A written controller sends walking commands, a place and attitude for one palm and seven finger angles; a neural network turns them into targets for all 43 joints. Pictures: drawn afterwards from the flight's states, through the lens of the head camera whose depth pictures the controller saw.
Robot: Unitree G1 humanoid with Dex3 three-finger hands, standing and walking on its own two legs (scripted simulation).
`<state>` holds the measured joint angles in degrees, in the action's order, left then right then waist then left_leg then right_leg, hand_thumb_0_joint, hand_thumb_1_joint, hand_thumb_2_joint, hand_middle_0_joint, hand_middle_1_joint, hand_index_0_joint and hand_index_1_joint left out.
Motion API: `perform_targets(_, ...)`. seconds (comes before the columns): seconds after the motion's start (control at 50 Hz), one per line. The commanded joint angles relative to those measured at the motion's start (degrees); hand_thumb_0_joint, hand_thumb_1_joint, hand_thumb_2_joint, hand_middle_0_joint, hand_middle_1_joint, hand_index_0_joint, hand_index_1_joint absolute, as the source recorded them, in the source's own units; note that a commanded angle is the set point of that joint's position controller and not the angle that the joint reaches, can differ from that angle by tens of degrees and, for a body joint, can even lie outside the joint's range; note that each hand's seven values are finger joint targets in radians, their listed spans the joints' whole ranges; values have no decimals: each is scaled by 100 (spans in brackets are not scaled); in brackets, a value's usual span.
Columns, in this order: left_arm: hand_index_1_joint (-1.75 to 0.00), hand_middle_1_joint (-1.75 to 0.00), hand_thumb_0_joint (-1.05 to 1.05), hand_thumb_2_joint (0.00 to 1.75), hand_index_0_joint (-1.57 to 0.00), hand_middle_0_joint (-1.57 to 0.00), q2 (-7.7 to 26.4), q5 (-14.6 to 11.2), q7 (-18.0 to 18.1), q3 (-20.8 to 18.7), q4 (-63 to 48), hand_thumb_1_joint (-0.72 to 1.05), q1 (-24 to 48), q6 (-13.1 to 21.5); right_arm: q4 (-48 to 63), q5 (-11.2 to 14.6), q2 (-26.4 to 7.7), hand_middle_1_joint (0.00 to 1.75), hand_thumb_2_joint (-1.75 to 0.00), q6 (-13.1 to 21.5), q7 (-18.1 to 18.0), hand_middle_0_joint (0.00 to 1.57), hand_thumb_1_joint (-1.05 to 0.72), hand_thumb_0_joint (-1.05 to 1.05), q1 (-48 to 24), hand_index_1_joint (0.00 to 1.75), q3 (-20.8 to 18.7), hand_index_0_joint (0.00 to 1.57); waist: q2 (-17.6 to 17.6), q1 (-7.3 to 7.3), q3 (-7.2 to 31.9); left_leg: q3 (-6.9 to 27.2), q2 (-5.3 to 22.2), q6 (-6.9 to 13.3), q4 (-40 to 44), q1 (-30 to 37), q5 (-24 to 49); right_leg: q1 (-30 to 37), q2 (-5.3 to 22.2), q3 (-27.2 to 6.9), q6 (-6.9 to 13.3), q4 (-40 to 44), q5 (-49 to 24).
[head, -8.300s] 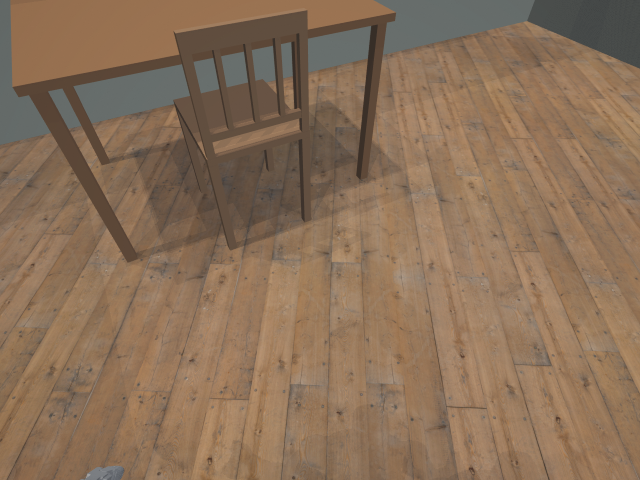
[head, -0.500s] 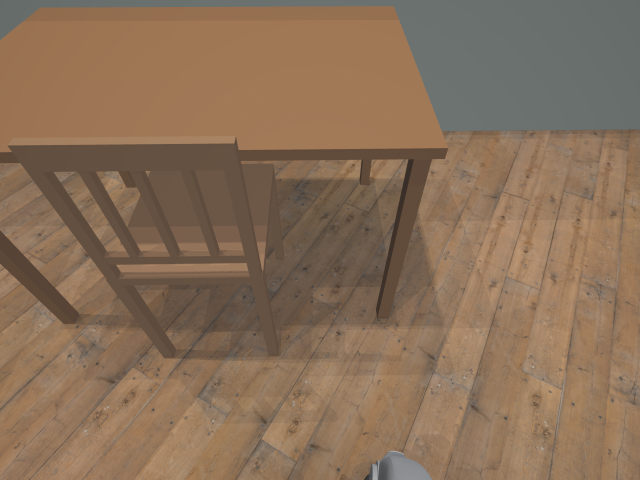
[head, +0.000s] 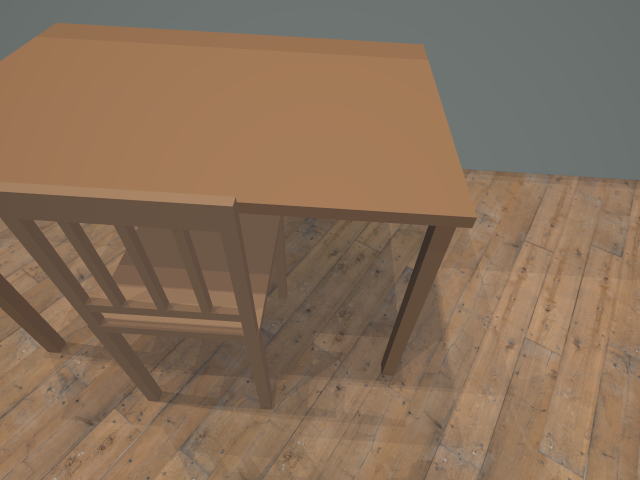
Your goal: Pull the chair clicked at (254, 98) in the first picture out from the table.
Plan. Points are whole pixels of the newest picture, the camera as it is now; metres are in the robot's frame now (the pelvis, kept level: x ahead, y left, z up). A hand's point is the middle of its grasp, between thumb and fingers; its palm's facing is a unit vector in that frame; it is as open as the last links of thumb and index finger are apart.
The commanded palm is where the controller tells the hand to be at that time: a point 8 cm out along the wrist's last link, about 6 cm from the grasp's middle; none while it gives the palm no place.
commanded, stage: come to a stop and stand still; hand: left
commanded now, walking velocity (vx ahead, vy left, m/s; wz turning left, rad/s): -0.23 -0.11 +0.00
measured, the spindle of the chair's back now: (145, 269) +0.46 +0.36 -0.09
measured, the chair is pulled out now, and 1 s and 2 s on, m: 0.00 0.00 0.00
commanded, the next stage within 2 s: look again from close up in 1.04 s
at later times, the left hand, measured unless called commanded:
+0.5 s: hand out of the picture +0.00 +0.14 -0.16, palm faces +0.03 -0.96 -0.28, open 7.4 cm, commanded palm none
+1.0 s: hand out of the picture -0.08 +0.10 -0.17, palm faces +0.06 -0.98 -0.19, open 7.4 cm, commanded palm none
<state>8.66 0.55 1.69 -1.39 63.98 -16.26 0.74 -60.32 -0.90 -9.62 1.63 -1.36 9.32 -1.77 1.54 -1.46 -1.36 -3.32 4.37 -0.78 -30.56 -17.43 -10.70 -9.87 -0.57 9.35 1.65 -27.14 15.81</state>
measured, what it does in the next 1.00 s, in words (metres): steps on the spot: right foot, then left foot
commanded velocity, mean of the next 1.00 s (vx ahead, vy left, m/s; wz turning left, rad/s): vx -0.04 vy -0.02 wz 0.00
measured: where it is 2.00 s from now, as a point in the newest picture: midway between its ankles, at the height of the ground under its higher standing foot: outside the picture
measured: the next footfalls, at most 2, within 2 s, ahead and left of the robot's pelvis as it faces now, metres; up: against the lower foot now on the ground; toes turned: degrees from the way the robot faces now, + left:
right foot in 0.36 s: +0.01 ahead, -0.14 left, +0.00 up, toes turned -5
left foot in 0.64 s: -0.04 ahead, +0.07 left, +0.00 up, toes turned +2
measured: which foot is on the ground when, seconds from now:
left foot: down 0.00-0.36, up 0.38-0.62, down 0.64-1.00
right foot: down 0.00-0.06, up 0.08-0.34, down 0.36-1.00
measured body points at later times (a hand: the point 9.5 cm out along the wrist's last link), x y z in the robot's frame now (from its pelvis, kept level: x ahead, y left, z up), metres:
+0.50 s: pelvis -0.03 -0.05 +0.00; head -0.02 -0.09 +0.45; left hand +0.00 +0.19 -0.14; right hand +0.01 -0.30 -0.17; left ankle -0.02 +0.09 -0.70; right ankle -0.03 -0.14 -0.73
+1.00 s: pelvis -0.06 -0.06 +0.01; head -0.06 -0.07 +0.46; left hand -0.08 +0.15 -0.15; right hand -0.10 -0.26 -0.16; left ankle -0.08 +0.07 -0.73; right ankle -0.03 -0.14 -0.73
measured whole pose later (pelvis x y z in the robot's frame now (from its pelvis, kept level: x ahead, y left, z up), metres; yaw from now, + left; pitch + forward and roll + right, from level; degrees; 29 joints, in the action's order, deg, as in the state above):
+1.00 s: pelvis -0.06 -0.06 +0.01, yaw +0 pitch -1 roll +0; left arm 7.4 0.2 1.8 -1.0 65.4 -17.2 -0.8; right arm -65.9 -1.1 -5.9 -0.7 -2.1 19.5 -0.4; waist 0.7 -0.2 -0.7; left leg -1.7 2.4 -1.5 -23.2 -8.3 -13.9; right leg -12.4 -1.6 5.9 3.6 -22.4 9.3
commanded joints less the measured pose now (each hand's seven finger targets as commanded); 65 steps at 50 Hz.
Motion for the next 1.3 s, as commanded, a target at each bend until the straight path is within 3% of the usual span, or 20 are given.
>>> perform_targets(0.0,-30,-30,0,90,-20,-20,425,-15,66,-41,-239,90,-430,-73,10,54,-654,30,-90,-17,-99,20,-90,0,495,30,-34,20,929,50,-15,947,1083,557,1030,804,3161,-329,550,-422,-292,50,-177)
perform_targets(0.14,-30,-30,0,90,-20,-20,533,41,42,-205,-470,90,-422,-268,250,-4,-1014,30,-90,-211,-213,20,-90,0,303,30,-315,20,623,182,583,1108,1642,1302,889,1521,4291,-1350,365,-889,-319,-2541,1587)
perform_targets(0.2,-30,-30,0,90,-20,-20,383,43,33,-224,-606,90,-376,-269,375,-33,-1029,30,-90,-244,-172,20,-90,0,112,30,-376,20,457,165,717,927,1530,1225,819,1408,3664,-1357,349,-862,-355,-2495,1465)
perform_targets(0.28,-30,-30,0,90,-20,-20,377,52,24,-213,-549,90,-752,-202,405,-11,-909,30,-90,-264,-71,20,-90,0,-74,30,-362,20,589,-30,691,703,1105,791,681,444,1716,-130,315,-602,-298,-546,218)
perform_targets(0.3,-30,-30,0,90,-20,-20,494,83,34,-213,-520,90,-863,-170,415,28,-770,30,-90,-274,-43,20,-90,0,-55,30,-340,20,141,-81,564,540,757,524,357,95,770,176,426,-744,-299,339,-396)
perform_targets(0.32,-30,-30,0,90,-20,-20,890,136,55,-235,-581,90,-650,-121,470,80,-395,30,-90,-308,-1,20,-90,0,38,30,-288,20,-1086,53,246,93,103,120,-277,-406,-587,-30,1289,-1862,-7,1019,-512)
perform_targets(0.34,-30,-30,0,90,-20,-20,1184,124,38,-235,-733,90,-249,-121,589,73,-226,30,-90,-367,58,20,-90,0,-98,30,-226,20,-1617,87,-103,0,-231,-42,-785,-401,-1602,-835,2022,-2358,491,1440,-243)
perform_targets(0.36,-30,-30,0,90,-20,-20,1169,120,39,-253,-817,90,-121,-110,610,30,-325,30,-90,-461,59,20,-90,0,-348,30,-251,20,-1646,-78,-251,314,-198,16,-1513,-292,-1892,-1440,2058,-2588,729,1657,290)
perform_targets(0.42,-30,-30,0,90,-20,-20,943,112,42,-182,-812,90,394,-78,267,27,-292,30,-90,-424,66,20,-90,0,169,30,-216,20,-1029,258,-378,365,-183,54,-2166,-330,-1362,-1210,1541,-1853,754,1265,-546)
perform_targets(0.54,-30,-30,0,90,-20,-20,901,48,44,-184,-553,90,-71,-17,35,47,-191,30,-90,-271,-12,20,-90,0,449,30,-74,20,-800,27,71,185,-163,-58,-468,69,-1184,-7,1414,-1663,776,825,-1887)
perform_targets(0.58,-30,-30,0,90,-20,-20,811,-9,57,-161,-440,90,10,1,-175,43,-161,30,-90,-205,-49,20,-90,0,803,30,-25,20,-680,142,202,260,-100,-29,685,786,-317,-55,1275,-1572,523,652,-1786)
perform_targets(0.62,-30,-30,0,90,-20,-20,612,-63,34,-97,-401,90,-20,-9,-287,10,-374,30,-90,-126,-87,20,-90,0,862,30,5,20,47,45,197,702,367,173,929,1055,816,-218,802,-1251,64,626,-1343)
perform_targets(0.64,-30,-30,0,90,-20,-20,574,-47,34,-93,-405,90,17,-10,-293,6,-439,30,-90,-135,-103,20,-90,0,869,30,9,20,-78,36,139,668,426,164,888,858,537,-118,725,-1220,-24,782,-1045)
perform_targets(0.68,-30,-30,0,90,-20,-20,646,-50,31,-103,-290,90,100,-52,-407,17,-331,30,-90,-115,-98,20,-90,0,850,30,42,20,499,9,46,696,373,154,1115,518,306,246,679,-1093,-31,731,-907)
perform_targets(0.88,-30,-30,0,90,-20,-20,545,-19,22,-68,-122,90,-137,-69,-492,-12,-109,30,-90,-214,-84,20,-90,0,1409,30,69,20,-368,137,-546,392,9,140,1168,423,-742,-434,723,-1403,-22,1466,849)
perform_targets(1.1,-30,-30,0,90,-20,-20,301,-18,37,-37,-10,90,-497,-7,-506,3,6,30,-90,-115,-108,20,-90,0,1639,30,103,20,-193,134,-410,466,55,186,1221,365,-529,-357,710,-1276,9,1187,288)
perform_targets(1.12,-30,-30,0,90,-20,-20,459,72,257,51,111,90,-880,147,-141,10,-325,30,-90,-21,4,20,-90,0,808,30,90,20,178,-148,-736,33,93,-43,123,-103,-625,-394,953,-1433,-168,957,-1148)
perform_targets(1.14,-30,-30,0,90,-20,-20,760,54,191,-5,-114,90,-704,175,45,-1,12,30,-90,-120,10,20,-90,0,1257,30,92,20,122,241,-80,265,-168,34,-202,227,-1097,-618,1299,-1987,225,1257,653)
perform_targets(1.18,-30,-30,0,90,-20,-20,715,72,136,-63,-322,90,-299,193,-4,-39,61,30,-90,-82,48,20,-90,0,1829,30,104,20,-53,459,316,201,-192,144,-28,619,-639,-945,1154,-1545,402,968,1060)
perform_targets(1.28,-30,-30,0,90,-20,-20,306,34,41,51,-232,90,-473,126,137,-24,-141,30,-90,55,-12,20,-90,0,1593,30,155,20,289,172,-406,844,172,345,1103,-407,-680,-415,563,-1036,143,211,103)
